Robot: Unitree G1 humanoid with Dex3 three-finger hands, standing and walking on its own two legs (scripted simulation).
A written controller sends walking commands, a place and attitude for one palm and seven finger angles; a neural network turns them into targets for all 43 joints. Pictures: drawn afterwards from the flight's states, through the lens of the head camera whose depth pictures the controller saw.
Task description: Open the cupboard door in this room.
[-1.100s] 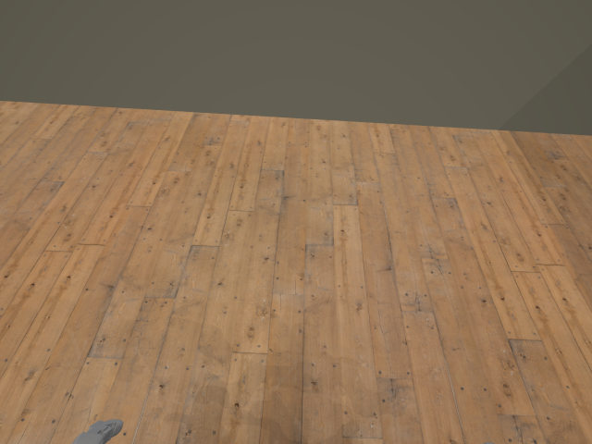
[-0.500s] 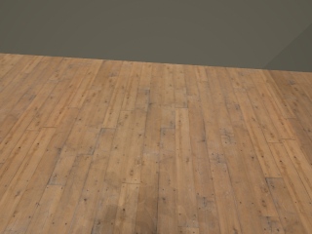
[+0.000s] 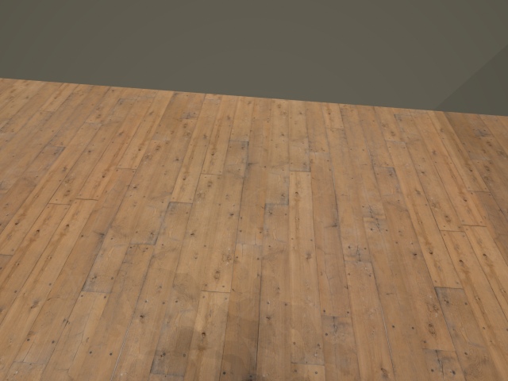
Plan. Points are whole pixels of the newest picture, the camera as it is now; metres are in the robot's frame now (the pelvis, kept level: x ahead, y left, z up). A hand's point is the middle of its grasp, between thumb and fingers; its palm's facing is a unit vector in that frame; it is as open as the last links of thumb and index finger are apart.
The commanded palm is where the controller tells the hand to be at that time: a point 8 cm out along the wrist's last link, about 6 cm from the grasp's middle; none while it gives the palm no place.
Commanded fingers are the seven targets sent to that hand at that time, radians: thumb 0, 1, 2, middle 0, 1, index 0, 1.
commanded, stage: turn or walk to find it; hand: left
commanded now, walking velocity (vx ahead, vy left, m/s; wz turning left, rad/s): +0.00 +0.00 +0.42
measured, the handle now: out of the picture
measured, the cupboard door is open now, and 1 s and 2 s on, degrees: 0 0 0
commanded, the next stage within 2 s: none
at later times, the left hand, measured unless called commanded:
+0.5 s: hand out of the picture +0.03 +0.22 -0.16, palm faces +0.18 -0.95 -0.25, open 7.4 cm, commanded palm none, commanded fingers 0.00 0.90 0.90 -0.20 -0.30 -0.20 -0.30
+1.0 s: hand out of the picture -0.14 +0.19 -0.20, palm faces +0.47 -0.86 -0.21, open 7.4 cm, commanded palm none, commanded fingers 0.00 0.90 0.90 -0.20 -0.30 -0.20 -0.30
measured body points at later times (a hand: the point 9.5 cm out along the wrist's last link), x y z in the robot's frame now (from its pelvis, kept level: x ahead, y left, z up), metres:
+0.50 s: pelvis -0.03 +0.01 +0.00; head +0.01 +0.01 +0.45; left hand +0.02 +0.27 -0.14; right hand +0.05 -0.23 -0.15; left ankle +0.02 +0.12 -0.74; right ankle -0.04 -0.14 -0.71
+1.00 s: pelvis -0.06 +0.01 -0.02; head -0.04 +0.05 +0.43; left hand -0.16 +0.24 -0.18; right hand +0.13 -0.18 -0.15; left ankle -0.12 +0.10 -0.74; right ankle -0.04 -0.13 -0.74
